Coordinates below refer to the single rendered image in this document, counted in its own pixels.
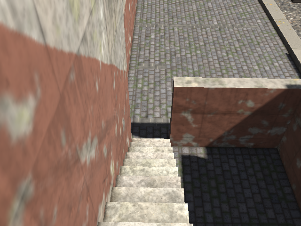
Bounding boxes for stairs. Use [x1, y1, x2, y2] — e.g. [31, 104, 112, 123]
[97, 137, 194, 226]

